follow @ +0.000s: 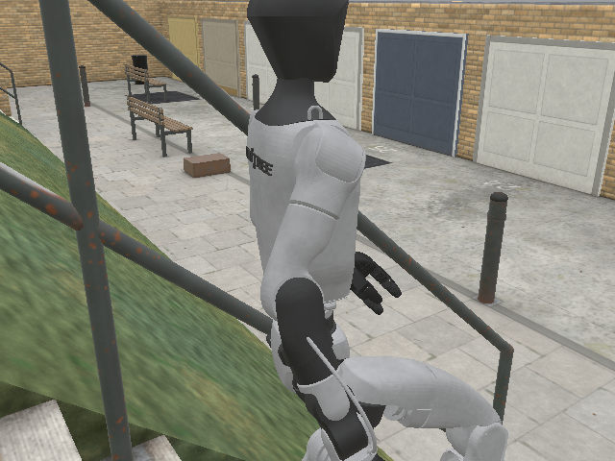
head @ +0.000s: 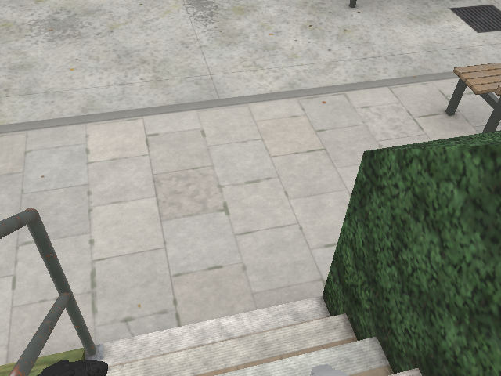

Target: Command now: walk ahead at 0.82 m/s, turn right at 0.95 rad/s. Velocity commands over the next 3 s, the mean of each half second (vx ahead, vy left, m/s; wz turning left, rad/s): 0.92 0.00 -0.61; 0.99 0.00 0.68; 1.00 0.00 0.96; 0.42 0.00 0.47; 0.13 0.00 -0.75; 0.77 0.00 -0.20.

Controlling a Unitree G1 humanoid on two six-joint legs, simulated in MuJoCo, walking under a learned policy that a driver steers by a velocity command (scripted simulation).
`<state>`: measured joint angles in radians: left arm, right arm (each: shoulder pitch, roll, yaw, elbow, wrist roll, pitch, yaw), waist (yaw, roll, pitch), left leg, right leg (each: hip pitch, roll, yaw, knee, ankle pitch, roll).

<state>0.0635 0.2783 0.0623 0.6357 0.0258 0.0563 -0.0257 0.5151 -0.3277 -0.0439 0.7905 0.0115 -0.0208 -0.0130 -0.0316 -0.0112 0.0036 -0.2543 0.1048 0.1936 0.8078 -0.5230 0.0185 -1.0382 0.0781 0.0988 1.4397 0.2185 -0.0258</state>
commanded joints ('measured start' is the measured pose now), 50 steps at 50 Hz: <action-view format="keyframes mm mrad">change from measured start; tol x64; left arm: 1 39 -20 -15 13 -1 2 -22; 50 -158 5 -30 76 22 -87 43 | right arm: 1 -126 -67 13 -76 14 -62 3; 50 -43 5 12 45 4 -45 -18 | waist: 1 107 55 94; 50 -8 54 -32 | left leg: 1 -239 147 -108 -232 30 -67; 14 -65 266 39 506 710 44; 17 -688 -43 -1 1317 -328 87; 27 -361 -122 -332 222 1041 7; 36 190 -41 -227 -311 485 286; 39 362 13 -572 44 1700 243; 42 211 138 -975 -207 546 390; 50 60 -125 -749 86 381 260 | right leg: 1 178 -41 -4 -232 362 -1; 11 253 -165 -190 -878 180 -60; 16 1254 -63 -129 -928 -160 -175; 18 1413 -232 30 -564 635 -161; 22 700 -461 257 -860 -510 -193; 35 618 -389 -93 39 253 -148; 38 -98 4 -266 1150 -983 -123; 50 127 -103 53 -529 202 48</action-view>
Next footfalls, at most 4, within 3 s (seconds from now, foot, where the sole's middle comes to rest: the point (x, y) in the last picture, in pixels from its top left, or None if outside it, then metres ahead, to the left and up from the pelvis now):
0.32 right None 0.24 -0.15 -0.95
0.74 left None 0.48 -0.08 -1.16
1.20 right None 0.76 -0.29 -1.37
1.58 left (255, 361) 0.95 -0.09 -1.58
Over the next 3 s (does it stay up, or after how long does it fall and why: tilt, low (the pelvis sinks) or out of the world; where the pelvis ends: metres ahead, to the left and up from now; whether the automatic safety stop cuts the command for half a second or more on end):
stays up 1.45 -0.08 -1.18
